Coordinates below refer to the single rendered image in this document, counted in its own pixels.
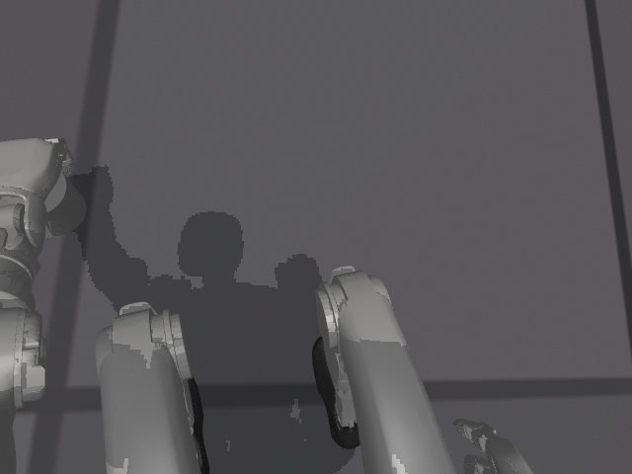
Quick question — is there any left robot hand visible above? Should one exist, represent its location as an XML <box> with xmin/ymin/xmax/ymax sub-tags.
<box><xmin>0</xmin><ymin>138</ymin><xmax>77</xmax><ymax>239</ymax></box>

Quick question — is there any right robot hand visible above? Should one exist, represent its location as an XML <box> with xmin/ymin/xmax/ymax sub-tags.
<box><xmin>453</xmin><ymin>419</ymin><xmax>533</xmax><ymax>474</ymax></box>

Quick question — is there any right robot foot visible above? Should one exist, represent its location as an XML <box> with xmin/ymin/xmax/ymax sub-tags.
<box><xmin>312</xmin><ymin>336</ymin><xmax>360</xmax><ymax>449</ymax></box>

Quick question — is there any mug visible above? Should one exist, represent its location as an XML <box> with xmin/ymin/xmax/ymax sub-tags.
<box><xmin>44</xmin><ymin>172</ymin><xmax>86</xmax><ymax>236</ymax></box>

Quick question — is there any left robot arm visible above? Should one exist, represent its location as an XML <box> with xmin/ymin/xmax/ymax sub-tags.
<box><xmin>0</xmin><ymin>188</ymin><xmax>47</xmax><ymax>474</ymax></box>

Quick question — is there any left robot foot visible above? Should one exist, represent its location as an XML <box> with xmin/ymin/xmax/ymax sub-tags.
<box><xmin>188</xmin><ymin>377</ymin><xmax>209</xmax><ymax>474</ymax></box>

